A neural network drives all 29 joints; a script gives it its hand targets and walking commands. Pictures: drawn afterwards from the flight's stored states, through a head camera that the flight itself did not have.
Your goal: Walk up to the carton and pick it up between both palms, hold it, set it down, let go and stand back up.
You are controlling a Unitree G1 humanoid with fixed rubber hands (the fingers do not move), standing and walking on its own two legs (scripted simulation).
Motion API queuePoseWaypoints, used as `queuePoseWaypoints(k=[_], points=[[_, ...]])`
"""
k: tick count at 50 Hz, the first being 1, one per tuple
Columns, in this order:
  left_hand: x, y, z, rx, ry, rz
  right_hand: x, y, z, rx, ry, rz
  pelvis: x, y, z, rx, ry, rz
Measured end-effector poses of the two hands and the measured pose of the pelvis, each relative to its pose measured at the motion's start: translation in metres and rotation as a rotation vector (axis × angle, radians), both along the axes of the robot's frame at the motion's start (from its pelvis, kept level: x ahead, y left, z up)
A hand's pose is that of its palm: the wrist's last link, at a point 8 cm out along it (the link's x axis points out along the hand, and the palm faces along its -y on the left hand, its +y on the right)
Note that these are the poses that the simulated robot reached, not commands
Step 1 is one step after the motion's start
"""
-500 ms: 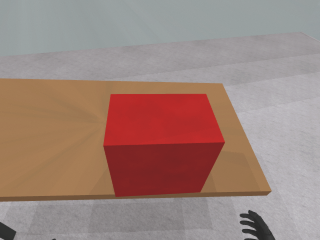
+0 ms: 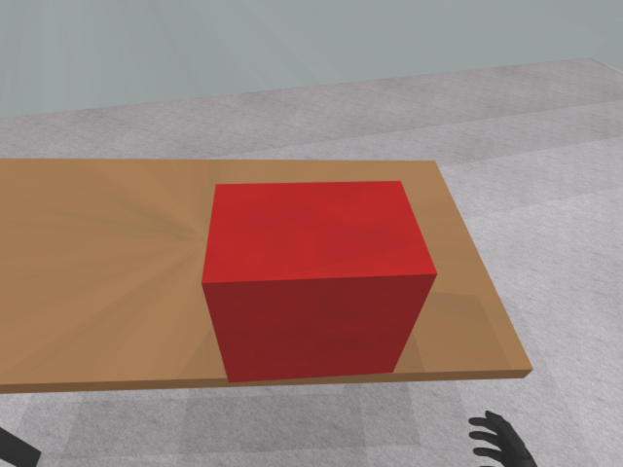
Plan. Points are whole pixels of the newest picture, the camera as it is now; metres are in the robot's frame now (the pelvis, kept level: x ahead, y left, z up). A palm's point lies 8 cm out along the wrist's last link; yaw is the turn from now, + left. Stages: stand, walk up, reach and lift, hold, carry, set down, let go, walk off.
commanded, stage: stand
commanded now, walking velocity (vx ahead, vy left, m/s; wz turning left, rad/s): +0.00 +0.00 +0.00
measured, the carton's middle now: (311, 285) +0.40 +0.00 -0.02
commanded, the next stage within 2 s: none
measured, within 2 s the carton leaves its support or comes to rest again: neither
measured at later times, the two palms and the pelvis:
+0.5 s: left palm out of the picture +0.10 +0.29 -0.11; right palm out of the picture +0.14 -0.26 -0.07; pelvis +0.00 +0.00 +0.00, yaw +0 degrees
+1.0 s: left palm out of the picture +0.09 +0.29 -0.11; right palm out of the picture +0.13 -0.26 -0.08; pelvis +0.00 +0.00 +0.00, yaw +0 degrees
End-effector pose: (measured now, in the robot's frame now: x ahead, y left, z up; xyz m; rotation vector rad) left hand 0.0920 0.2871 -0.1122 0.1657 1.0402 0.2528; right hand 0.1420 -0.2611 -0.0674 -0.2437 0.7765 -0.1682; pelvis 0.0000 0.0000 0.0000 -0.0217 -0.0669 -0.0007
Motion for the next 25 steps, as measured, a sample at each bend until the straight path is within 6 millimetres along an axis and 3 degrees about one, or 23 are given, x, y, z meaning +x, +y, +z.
queuePoseWaypoints(k=[25], points=[[0.005,0.0008,0.0012,0.003,-0.004,0.0,-0.0033,-0.0005,-0.0035,0.003,0.014,-0.004,-0.0002,0.0,0.0,0.0,0.0,0.0]])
